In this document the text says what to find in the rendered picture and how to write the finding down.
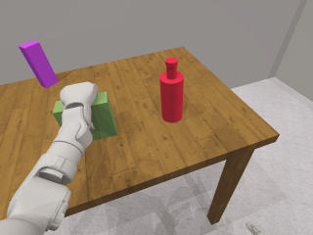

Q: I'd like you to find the robot right hand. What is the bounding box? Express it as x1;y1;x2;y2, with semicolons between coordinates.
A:
246;221;270;235

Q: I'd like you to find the robot left hand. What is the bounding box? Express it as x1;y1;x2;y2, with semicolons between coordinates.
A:
60;81;99;131

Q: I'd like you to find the sponge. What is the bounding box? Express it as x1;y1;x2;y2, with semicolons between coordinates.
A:
52;91;117;141

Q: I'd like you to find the left robot forearm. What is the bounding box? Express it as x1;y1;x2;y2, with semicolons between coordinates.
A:
7;100;93;218

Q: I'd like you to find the table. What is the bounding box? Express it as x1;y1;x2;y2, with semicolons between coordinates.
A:
0;46;280;225

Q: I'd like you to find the left robot upper arm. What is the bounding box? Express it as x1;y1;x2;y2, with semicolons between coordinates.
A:
0;176;71;235

